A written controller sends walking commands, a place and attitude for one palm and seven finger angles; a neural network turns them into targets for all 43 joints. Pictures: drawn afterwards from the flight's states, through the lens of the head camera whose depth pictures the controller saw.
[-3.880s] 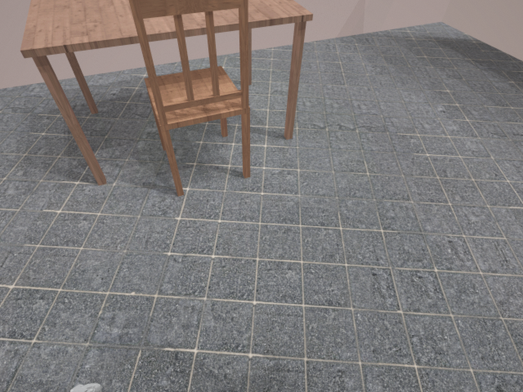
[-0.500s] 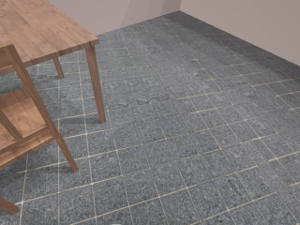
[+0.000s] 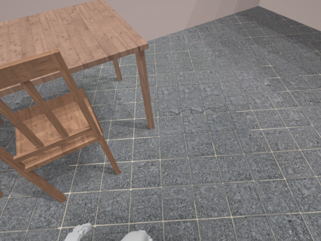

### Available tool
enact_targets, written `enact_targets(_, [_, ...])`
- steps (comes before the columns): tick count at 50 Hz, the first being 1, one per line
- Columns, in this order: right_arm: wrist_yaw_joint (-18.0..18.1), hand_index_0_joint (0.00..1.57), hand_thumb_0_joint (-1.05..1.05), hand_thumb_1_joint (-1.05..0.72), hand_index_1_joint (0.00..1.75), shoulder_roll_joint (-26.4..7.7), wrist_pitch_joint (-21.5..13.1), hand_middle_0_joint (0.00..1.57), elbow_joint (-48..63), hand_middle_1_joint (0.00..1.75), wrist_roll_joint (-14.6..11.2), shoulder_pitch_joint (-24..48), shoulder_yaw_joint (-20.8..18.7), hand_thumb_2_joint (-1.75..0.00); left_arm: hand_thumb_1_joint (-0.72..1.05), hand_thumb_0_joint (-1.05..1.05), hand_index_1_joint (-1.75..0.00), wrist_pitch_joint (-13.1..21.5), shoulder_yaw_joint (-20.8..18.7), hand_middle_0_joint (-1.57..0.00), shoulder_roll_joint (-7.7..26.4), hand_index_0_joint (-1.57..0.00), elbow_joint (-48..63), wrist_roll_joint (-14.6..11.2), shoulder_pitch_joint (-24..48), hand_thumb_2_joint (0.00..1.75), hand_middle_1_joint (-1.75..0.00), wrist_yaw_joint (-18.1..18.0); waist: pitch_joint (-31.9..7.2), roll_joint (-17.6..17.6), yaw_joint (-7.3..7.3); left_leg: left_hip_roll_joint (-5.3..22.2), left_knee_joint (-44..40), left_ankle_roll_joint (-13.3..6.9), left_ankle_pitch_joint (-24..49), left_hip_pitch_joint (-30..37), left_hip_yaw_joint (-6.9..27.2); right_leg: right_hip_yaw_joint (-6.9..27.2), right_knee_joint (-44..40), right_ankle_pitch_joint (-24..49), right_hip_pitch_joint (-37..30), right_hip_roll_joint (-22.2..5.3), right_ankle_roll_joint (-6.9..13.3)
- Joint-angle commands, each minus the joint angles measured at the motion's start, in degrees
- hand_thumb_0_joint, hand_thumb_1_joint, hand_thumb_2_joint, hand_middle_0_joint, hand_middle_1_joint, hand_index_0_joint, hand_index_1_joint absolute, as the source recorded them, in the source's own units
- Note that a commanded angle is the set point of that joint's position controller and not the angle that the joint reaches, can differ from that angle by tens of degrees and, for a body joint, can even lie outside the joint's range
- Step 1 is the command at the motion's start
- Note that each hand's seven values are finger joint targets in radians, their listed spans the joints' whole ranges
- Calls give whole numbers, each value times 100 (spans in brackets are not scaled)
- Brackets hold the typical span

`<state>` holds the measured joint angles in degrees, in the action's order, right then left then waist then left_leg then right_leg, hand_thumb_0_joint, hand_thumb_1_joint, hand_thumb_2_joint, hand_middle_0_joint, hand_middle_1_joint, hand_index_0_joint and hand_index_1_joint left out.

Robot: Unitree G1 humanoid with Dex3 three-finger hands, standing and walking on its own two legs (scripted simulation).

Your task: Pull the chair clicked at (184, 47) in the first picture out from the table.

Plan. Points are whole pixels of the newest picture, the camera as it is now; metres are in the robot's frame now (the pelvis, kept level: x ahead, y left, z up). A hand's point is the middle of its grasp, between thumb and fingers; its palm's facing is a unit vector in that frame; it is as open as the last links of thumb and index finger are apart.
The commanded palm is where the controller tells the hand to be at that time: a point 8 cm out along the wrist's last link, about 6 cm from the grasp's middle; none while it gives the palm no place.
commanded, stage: turn to face it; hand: left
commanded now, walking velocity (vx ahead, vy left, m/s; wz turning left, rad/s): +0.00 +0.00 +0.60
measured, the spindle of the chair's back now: (18, 123) +0.53 +0.57 -0.07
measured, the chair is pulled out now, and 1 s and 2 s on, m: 0.00 0.00 0.00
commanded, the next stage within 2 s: take the last steps up to it in 0.72 s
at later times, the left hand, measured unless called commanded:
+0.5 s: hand out of the picture -0.05 +0.26 -0.17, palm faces +0.35 -0.90 -0.27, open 7.4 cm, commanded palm none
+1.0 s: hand out of the picture -0.04 +0.19 -0.15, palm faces +0.48 -0.85 -0.22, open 7.4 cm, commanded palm none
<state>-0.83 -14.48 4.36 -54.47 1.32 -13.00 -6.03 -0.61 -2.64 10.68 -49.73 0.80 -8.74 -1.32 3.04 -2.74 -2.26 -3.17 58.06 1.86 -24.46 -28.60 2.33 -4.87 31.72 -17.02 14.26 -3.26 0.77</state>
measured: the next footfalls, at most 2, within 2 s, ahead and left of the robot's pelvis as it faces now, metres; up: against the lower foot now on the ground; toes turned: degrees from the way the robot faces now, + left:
left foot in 0.34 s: -0.01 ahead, +0.14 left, +0.00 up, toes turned +20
right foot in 0.72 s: +0.08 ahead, -0.08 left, +0.00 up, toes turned +17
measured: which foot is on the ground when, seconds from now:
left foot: up 0.00-0.32, down 0.34-0.72, up 0.74-1.00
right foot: down 0.00-0.34, up 0.36-0.70, down 0.72-1.00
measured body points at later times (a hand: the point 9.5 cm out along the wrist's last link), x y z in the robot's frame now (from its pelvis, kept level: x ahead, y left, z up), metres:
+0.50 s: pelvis -0.01 +0.03 +0.00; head +0.02 +0.06 +0.45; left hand -0.07 +0.31 -0.15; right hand +0.19 -0.18 -0.12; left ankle -0.05 +0.13 -0.74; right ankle +0.01 -0.12 -0.67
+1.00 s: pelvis -0.01 +0.01 +0.01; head +0.01 +0.00 +0.46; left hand -0.07 +0.24 -0.13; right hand +0.14 -0.20 -0.15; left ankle -0.10 +0.11 -0.68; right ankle +0.05 -0.09 -0.74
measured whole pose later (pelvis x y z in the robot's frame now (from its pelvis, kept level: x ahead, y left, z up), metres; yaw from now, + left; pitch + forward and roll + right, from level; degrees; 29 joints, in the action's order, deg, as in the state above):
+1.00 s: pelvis -0.01 +0.01 +0.01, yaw +27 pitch -1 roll +1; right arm -1.7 -12.8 3.9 -58.6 1.4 -13.3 -4.0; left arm 1.3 -1.6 9.3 -54.5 1.3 -14.7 -0.5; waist 2.0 -1.0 0.4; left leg 1.8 53.1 1.9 -23.3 -21.1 -1.1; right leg -9.3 24.9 -13.4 10.8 -4.6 0.7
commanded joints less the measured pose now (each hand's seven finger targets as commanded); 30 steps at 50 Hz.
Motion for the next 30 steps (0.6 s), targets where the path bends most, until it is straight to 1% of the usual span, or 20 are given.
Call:
enact_targets(1, [-79,20,0,-90,30,-316,-105,20,477,30,-11,71,-28,-90,90,0,-30,119,-208,-20,952,-20,421,54,71,90,-30,-99,-80,1218,54,495,1155,196,238,-473,-207,539,-1274,1906,-282,-1532,516])
enact_targets(5, [-85,20,0,-90,30,-311,-90,20,604,30,-16,617,49,-90,90,0,-30,96,-231,-20,1191,-20,233,69,-576,90,-30,-73,-235,1300,385,499,262,286,0,-326,-477,344,-1068,2632,-877,-1637,605])
enact_targets(6, [-94,20,0,-90,30,-300,-93,20,654,30,-32,749,61,-90,90,0,-30,88,-242,-20,1233,-20,192,83,-634,90,-30,-73,-192,1366,427,511,21,275,-81,-225,-531,290,-1049,2718,-873,-1708,615])
enact_targets(9, [-102,20,0,-90,30,-317,-118,20,711,30,-52,911,127,-90,90,0,-30,48,-279,-20,1410,-20,165,92,-721,90,-30,-50,-316,1540,488,482,-712,229,-123,108,-748,57,-856,3001,-1000,-1742,592])
enact_targets(11, [-102,20,0,-90,30,-324,-157,20,761,30,-74,1001,159,-90,90,0,-30,25,-307,-20,1466,-20,114,107,-809,90,-30,-45,-419,1657,553,467,-1231,149,-223,390,-842,46,-693,3192,-1072,-1829,583])
enact_targets(12, [-88,20,0,-90,30,-340,-174,20,765,30,-75,934,167,-90,90,0,-30,13,-331,-20,1502,-20,103,104,-790,90,-30,-40,-463,1643,516,462,-1497,112,-144,588,-898,-3,-607,3185,-1019,-1865,549])
enact_targets(13, [-82,20,0,-90,30,-368,-193,20,733,30,-73,789,165,-90,90,0,-30,1,-341,-20,1542,-20,91,97,-713,90,-30,-32,-557,1627,424,432,-1883,84,79,805,-970,-131,-432,3144,-1022,-1836,454])
enact_targets(14, [-72,20,0,-90,30,-445,-225,20,710,30,-61,633,158,-90,90,0,-30,-10,-354,-20,1516,-20,83,69,-690,90,-30,-19,-641,1488,333,425,-2498,33,513,1183,-1008,-309,-129,3041,-928,-1755,286])
enact_targets(15, [-70,20,0,-90,30,-623,-270,20,636,30,-42,360,104,-90,90,0,-30,-28,-350,-20,1466,-20,78,22,-677,90,-30,1,-787,1162,150,500,-3307,-59,1270,1984,-930,-506,475,2781,-474,-1624,26])
enact_targets(16, [-50,20,0,-90,30,-1211,-326,20,605,30,-3,11,-28,-90,90,0,-30,-50,-315,-20,1223,-20,215,-7,-700,90,-30,35,-1096,-237,-56,1581,-3680,-501,2691,3181,433,-729,1712,1123,797,-1109,-356])
enact_targets(17, [-14,20,0,-90,30,-1734,-321,20,548,30,-33,-341,-141,-90,90,0,-30,-64,-172,-20,859,-20,505,-10,-411,90,-30,56,-1054,-1571,-263,2896,-3669,-1377,5179,3481,1839,-499,2832,-2204,2071,-529,-661])
enact_targets(18, [40,20,0,-90,30,-1608,-315,20,402,30,-49,-526,-113,-90,90,0,-30,-142,-171,-20,980,-20,541,36,-98,90,-30,5,-956,-778,-329,2908,-3603,-1585,4929,3103,1594,74,3300,-2082,2066,-544,-583])
enact_targets(19, [110,20,0,-90,30,-1524,-334,20,429,30,-27,-286,-91,-90,90,0,-30,-143,-195,-20,858,-20,445,3,-38,90,-30,-13,-878,-1137,-237,2566,-3590,-1508,4548,2888,1432,240,3473,-1784,2164,-531,-605])
enact_targets(20, [132,20,0,-90,30,-1282,-326,20,510,30,-21,109,-24,-90,90,0,-30,-145,-222,-20,953,-20,338,-8,-30,90,-30,10,-545,-1096,-113,2231,-3650,-1357,4213,2411,1079,352,3497,-1393,2030,-534,-595])
enact_targets(21, [133,20,0,-90,30,-1127,-333,20,603,30,-15,490,52,-90,90,0,-30,-147,-231,-20,981,-20,229,-6,-221,90,-30,52,-437,-890,89,1980,-3678,-1210,3854,2096,752,338,3411,-1067,1812,-510,-588])
enact_targets(22, [126,20,0,-90,30,-1050,-347,20,652,30,-11,662,80,-90,90,0,-30,-157,-227,-20,934,-20,137,-4,-394,90,-30,77,-388,-743,190,1785,-3719,-1113,3655,1956,538,260,3256,-877,1604,-442,-593])
enact_targets(23, [120,20,0,-90,30,-1029,-354,20,664,30,-17,681,94,-90,90,0,-30,-170,-212,-20,900,-20,77,-5,-503,90,-30,88,-402,-708,213,1664,-3766,-1081,3514,1917,454,219,3039,-765,1470,-365,-595])
enact_targets(26, [122,20,0,-90,30,-1025,-337,20,592,30,-24,505,90,-90,90,0,-30,-170,-184,-20,854,-20,94,-13,-435,90,-30,81,-480,-566,110,1655,-3805,-1179,3375,2128,642,200,2370,-795,1323,-209,-571])
enact_targets(28, [117,20,0,-90,30,-1002,-325,20,533,30,-5,419,78,-90,90,0,-30,-148,-155,-20,777,-20,119,-14,-370,90,-30,66,-489,-601,71,1676,-3758,-1213,3423,2195,740,185,1944,-814,1191,-130,-549])
enact_targets(30, [121,20,0,-90,30,-981,-307,20,522,30,8,425,81,-90,90,0,-30,-115,-137,-20,725,-20,132,-34,-405,90,-30,45,-476,-641,95,1682,-3658,-1218,3580,2073,915,167,1422,-826,851,-19,-496])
